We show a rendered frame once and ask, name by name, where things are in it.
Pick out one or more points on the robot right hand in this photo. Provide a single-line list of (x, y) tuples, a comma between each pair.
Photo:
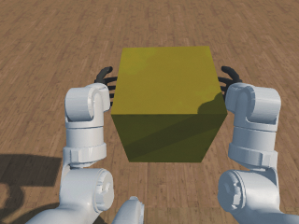
[(234, 79)]

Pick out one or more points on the robot left shin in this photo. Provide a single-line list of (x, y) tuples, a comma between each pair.
[(133, 198)]

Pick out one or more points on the robot left upper arm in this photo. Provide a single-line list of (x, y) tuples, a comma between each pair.
[(84, 194)]

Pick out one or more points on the right robot forearm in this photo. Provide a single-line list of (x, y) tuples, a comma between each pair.
[(256, 112)]

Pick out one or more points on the robot right upper arm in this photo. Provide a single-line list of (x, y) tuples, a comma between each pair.
[(252, 198)]

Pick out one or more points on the robot left hand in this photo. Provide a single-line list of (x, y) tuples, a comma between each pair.
[(100, 79)]

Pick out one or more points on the left robot forearm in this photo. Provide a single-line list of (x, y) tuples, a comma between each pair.
[(84, 109)]

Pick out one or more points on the robot left thigh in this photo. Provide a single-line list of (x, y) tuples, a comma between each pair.
[(131, 212)]

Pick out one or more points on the carton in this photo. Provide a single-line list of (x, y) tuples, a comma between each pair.
[(167, 105)]

